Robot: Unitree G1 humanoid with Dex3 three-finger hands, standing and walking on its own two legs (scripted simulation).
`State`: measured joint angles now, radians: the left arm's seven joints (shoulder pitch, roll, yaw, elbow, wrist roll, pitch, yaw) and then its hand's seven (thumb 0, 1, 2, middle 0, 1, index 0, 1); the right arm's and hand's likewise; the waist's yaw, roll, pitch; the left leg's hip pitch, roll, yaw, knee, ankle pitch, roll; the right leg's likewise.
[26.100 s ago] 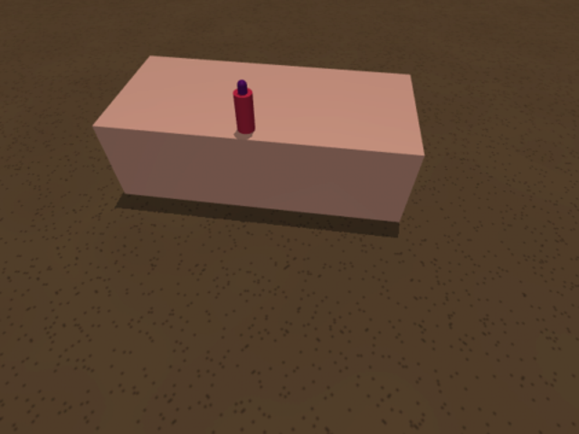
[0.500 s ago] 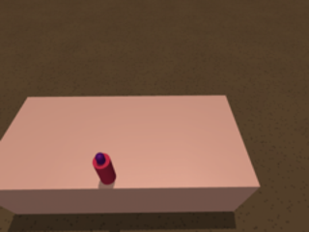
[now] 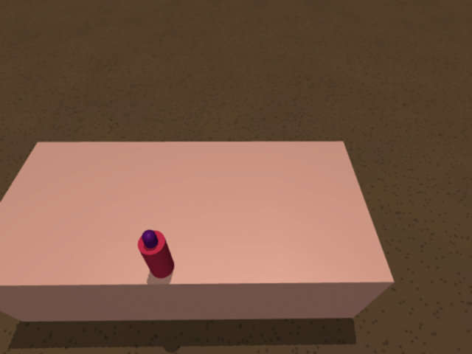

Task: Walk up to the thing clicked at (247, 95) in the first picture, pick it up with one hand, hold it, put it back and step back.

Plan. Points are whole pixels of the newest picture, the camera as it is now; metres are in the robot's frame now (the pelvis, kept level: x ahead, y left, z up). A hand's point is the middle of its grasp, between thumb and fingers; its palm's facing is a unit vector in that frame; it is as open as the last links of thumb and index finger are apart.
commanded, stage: stand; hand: left
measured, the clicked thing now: (155, 251) +0.43 +0.23 -0.29
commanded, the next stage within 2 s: step back in 1.98 s
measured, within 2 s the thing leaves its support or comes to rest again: neither
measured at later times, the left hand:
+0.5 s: hand out of the picture +0.08 +0.25 -0.16, palm faces -0.03 -0.94 -0.35, open 7.4 cm
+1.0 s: hand out of the picture +0.07 +0.25 -0.16, palm faces -0.03 -0.94 -0.34, open 7.4 cm
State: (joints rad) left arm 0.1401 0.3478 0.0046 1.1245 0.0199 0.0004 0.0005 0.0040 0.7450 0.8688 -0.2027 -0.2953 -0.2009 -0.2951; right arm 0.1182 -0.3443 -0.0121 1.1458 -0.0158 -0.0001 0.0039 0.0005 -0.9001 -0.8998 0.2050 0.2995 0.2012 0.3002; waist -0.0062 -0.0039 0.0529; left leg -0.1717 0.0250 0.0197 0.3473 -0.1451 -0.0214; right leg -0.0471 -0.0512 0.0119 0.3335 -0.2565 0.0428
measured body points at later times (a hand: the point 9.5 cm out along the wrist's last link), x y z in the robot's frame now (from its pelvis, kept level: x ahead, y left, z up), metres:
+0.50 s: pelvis +0.01 -0.01 +0.00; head +0.02 -0.01 +0.45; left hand +0.08 +0.29 -0.13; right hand +0.08 -0.31 -0.13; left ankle +0.03 +0.13 -0.75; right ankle -0.05 -0.15 -0.75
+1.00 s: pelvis +0.00 -0.01 +0.00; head +0.02 -0.01 +0.45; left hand +0.07 +0.30 -0.13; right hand +0.07 -0.31 -0.13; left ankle +0.03 +0.13 -0.75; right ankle -0.05 -0.15 -0.75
